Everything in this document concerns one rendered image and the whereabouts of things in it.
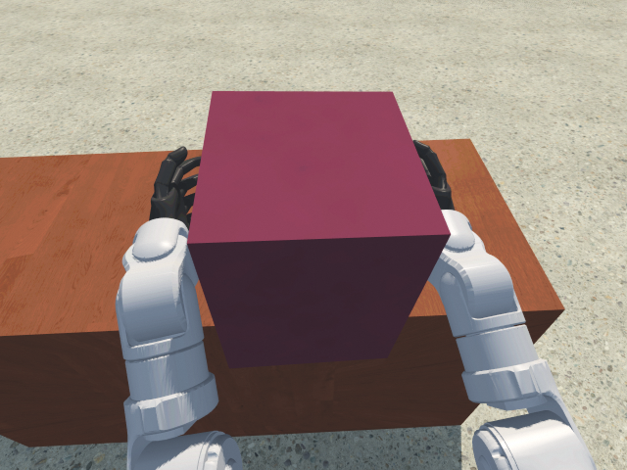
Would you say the robot left forearm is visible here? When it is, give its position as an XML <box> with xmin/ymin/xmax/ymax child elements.
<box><xmin>116</xmin><ymin>218</ymin><xmax>218</xmax><ymax>470</ymax></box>

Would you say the carton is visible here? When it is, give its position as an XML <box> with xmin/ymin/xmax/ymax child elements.
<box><xmin>187</xmin><ymin>91</ymin><xmax>451</xmax><ymax>368</ymax></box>

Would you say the robot left hand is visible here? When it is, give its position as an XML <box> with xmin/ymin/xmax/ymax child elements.
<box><xmin>149</xmin><ymin>146</ymin><xmax>202</xmax><ymax>231</ymax></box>

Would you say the robot right hand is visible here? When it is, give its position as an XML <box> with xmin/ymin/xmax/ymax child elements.
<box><xmin>413</xmin><ymin>140</ymin><xmax>455</xmax><ymax>211</ymax></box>

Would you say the robot right upper arm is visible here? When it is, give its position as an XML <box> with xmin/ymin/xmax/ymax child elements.
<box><xmin>472</xmin><ymin>410</ymin><xmax>595</xmax><ymax>470</ymax></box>

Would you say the robot left upper arm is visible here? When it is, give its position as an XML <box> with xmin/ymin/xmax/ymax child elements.
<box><xmin>134</xmin><ymin>431</ymin><xmax>243</xmax><ymax>470</ymax></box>

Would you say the robot right forearm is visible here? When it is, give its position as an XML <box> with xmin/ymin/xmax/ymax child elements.
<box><xmin>427</xmin><ymin>210</ymin><xmax>597</xmax><ymax>470</ymax></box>

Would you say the pedestal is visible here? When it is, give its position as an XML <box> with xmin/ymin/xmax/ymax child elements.
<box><xmin>0</xmin><ymin>139</ymin><xmax>565</xmax><ymax>447</ymax></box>

